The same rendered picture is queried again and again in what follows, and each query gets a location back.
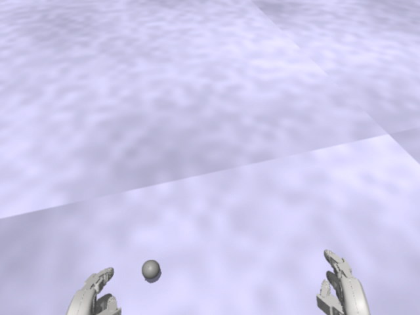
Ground right robot hand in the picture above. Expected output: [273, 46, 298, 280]
[316, 249, 370, 315]

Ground left robot hand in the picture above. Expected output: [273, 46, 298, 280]
[66, 267, 121, 315]

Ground ball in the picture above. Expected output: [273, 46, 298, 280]
[142, 260, 160, 279]

